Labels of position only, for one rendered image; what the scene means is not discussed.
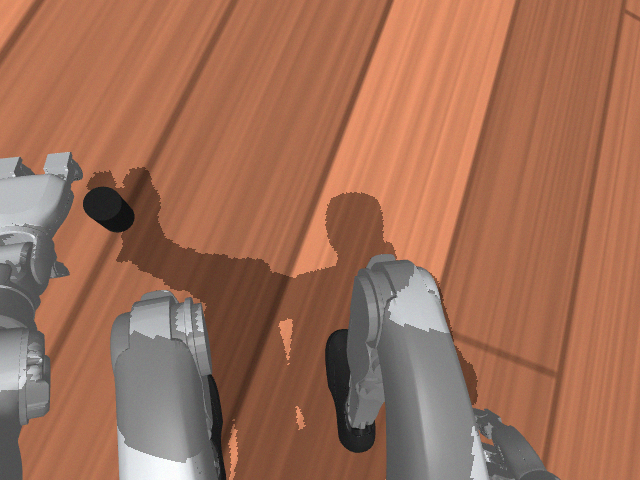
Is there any right robot hand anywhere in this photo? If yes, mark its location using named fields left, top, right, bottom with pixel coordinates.
left=473, top=408, right=547, bottom=480

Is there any left robot arm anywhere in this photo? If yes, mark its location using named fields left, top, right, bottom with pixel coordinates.
left=0, top=226, right=55, bottom=480

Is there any can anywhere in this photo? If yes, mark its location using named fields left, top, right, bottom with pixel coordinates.
left=83, top=187, right=135, bottom=232

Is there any right robot foot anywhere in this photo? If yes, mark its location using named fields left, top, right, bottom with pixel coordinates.
left=325, top=329, right=376, bottom=453

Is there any left robot foot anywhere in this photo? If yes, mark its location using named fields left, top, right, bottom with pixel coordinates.
left=207, top=375, right=226, bottom=480

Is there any left robot hand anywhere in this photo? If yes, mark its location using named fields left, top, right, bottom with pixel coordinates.
left=0, top=152, right=83, bottom=278

